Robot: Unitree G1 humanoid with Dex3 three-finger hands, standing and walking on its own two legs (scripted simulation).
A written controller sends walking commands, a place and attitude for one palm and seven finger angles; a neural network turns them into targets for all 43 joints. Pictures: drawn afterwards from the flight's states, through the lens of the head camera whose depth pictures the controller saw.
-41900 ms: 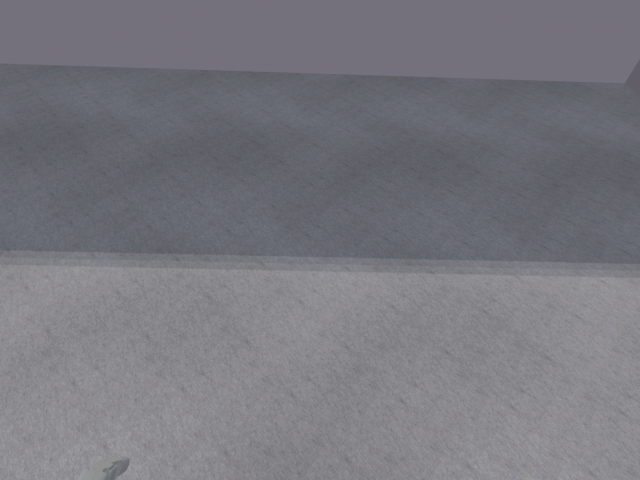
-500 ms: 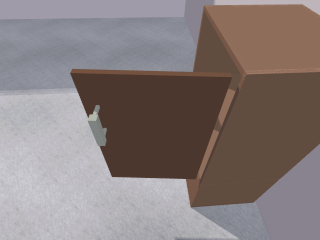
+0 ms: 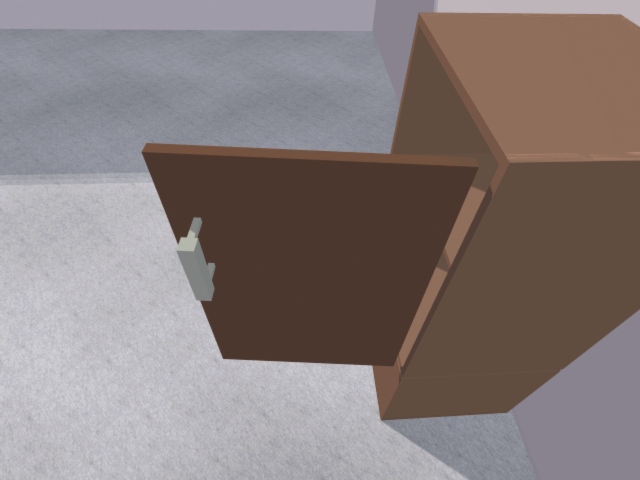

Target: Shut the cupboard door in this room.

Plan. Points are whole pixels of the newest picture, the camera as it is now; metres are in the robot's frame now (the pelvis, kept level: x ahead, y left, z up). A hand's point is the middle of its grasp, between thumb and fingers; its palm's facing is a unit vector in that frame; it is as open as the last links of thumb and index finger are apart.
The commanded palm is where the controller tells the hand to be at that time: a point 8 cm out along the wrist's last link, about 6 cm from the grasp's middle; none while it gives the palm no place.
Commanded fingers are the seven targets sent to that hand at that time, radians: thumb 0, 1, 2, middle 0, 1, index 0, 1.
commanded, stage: shuffle to correct the standing spot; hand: left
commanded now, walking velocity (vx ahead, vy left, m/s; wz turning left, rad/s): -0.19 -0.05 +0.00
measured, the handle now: (200, 259) +0.40 +0.21 +0.02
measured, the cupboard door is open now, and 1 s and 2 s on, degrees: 84 84 84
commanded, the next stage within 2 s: come to a stop and stand still in 0.08 s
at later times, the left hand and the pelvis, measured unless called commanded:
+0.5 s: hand out of the picture +0.02 +0.18 -0.17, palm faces +0.00 -0.97 -0.25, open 7.4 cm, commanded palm none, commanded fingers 0.00 0.90 0.90 -0.20 -0.30 -0.20 -0.30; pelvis -0.04 -0.01 -0.01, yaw +0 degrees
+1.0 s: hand out of the picture -0.03 +0.15 -0.18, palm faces +0.01 -0.98 -0.18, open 7.4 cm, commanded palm none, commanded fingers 0.00 0.90 0.90 -0.20 -0.30 -0.20 -0.30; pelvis -0.01 -0.01 +0.00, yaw +0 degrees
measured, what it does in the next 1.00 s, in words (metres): stands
